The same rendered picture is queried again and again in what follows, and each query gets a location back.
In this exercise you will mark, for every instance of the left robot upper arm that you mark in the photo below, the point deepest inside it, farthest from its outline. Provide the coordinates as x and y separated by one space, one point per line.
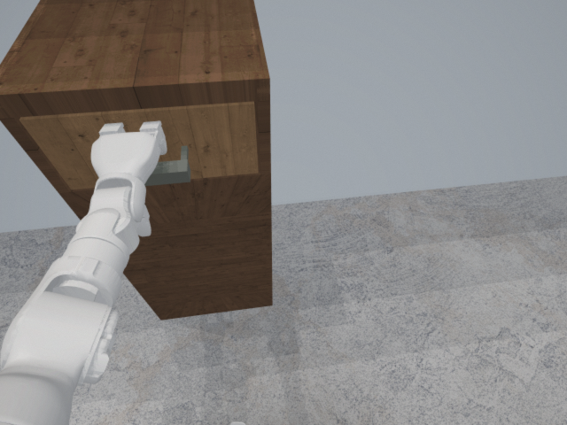
63 342

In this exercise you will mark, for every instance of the cabinet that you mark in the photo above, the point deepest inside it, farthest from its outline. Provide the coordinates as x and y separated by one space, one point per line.
210 248

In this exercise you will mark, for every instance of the drawer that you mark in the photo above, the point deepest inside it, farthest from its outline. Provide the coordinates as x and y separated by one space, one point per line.
221 138

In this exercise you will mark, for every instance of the robot left forearm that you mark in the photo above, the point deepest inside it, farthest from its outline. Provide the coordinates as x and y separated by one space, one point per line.
94 261

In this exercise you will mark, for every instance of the handle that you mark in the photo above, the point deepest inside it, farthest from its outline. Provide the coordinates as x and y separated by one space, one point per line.
168 172

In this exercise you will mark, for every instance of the left robot hand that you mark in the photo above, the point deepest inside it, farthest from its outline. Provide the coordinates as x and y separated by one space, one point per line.
134 153

